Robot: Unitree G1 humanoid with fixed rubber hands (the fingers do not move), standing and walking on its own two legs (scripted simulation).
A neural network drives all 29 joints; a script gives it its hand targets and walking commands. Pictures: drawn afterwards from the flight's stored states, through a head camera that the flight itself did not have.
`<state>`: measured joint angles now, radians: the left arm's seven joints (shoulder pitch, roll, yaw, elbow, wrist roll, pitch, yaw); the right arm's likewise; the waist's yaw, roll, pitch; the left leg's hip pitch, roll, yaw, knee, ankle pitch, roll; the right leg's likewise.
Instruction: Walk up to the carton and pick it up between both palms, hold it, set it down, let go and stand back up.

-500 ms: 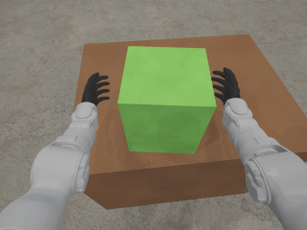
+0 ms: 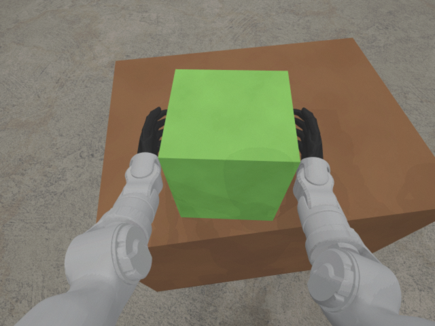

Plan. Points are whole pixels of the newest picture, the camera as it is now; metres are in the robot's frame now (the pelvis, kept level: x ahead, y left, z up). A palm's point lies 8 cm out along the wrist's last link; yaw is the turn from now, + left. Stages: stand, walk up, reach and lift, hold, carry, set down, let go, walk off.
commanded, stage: reach and lift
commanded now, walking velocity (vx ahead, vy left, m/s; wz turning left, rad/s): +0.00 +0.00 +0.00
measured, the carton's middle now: (228, 152) +0.46 +0.02 +0.01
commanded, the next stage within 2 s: none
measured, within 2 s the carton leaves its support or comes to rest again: leaves its support in 1.64 s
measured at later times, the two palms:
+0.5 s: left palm (147, 156) +0.42 +0.18 +0.04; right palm (308, 156) +0.42 -0.12 +0.05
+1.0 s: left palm (144, 159) +0.42 +0.18 +0.04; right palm (307, 160) +0.41 -0.12 +0.05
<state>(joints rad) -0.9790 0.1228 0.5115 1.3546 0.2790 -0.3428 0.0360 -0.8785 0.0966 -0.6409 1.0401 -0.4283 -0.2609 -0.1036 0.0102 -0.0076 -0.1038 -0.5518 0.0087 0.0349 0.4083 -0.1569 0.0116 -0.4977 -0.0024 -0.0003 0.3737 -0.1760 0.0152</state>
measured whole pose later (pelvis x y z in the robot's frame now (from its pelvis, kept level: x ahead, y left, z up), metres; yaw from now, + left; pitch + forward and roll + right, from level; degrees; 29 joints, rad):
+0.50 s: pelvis +0.01 -0.01 +0.01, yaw +0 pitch +12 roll +0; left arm -0.84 0.01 0.62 1.09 0.43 -0.21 -0.01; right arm -0.78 0.18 -0.73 0.91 -0.57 -0.24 -0.07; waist 0.04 -0.03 -0.05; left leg -0.40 0.02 0.05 0.35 -0.16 0.01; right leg -0.35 0.00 0.00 0.32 -0.18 0.01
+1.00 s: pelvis +0.01 +0.00 +0.01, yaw +0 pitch +11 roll -1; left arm -0.82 -0.02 0.63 1.03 0.46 -0.16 -0.02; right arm -0.76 0.19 -0.76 0.90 -0.59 -0.23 -0.05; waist 0.04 -0.04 -0.04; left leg -0.38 0.01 0.04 0.34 -0.15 0.01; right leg -0.32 0.00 0.00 0.29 -0.17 0.01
